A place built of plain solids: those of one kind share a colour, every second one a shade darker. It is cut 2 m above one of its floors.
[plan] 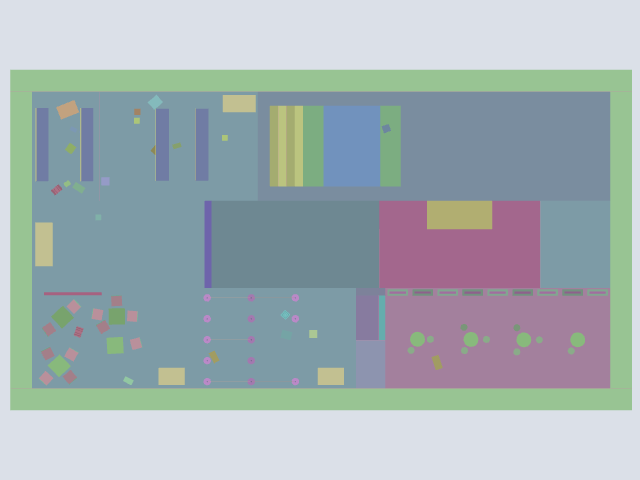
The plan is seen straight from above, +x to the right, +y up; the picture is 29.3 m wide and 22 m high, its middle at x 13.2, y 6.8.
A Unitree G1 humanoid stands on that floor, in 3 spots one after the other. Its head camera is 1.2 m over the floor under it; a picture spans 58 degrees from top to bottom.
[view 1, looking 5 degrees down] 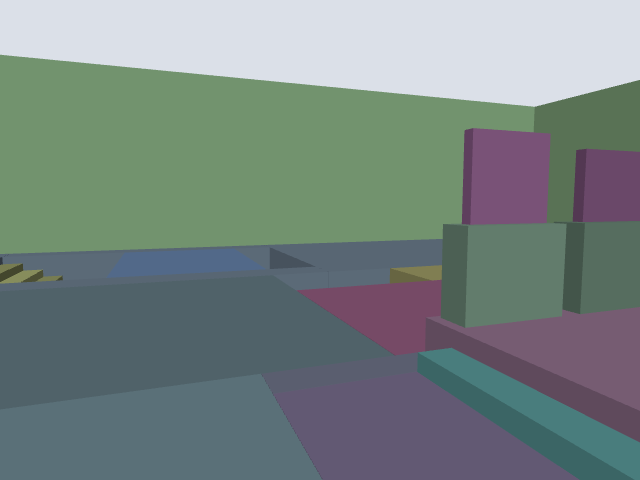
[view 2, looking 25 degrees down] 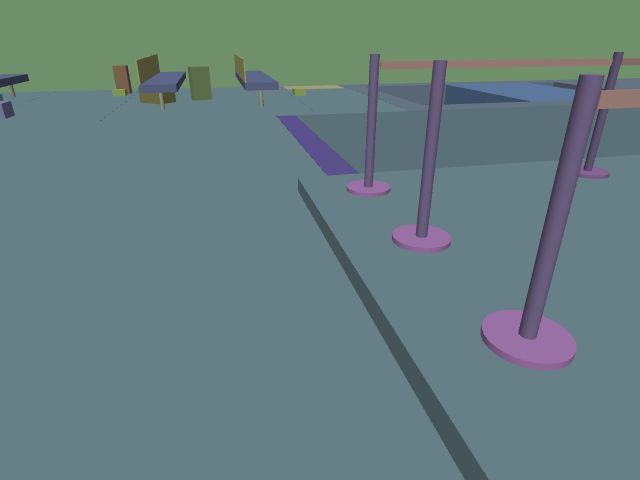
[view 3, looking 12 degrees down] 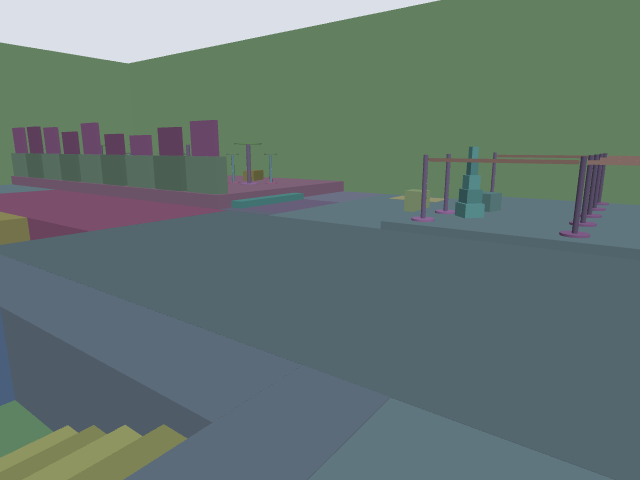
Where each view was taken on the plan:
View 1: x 14.23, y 1.69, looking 70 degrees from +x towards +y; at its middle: wall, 12.72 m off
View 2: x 6.93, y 1.07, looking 77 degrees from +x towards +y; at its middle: floor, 2.84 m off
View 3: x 9.50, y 10.36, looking -54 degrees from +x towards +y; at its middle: floor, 5.78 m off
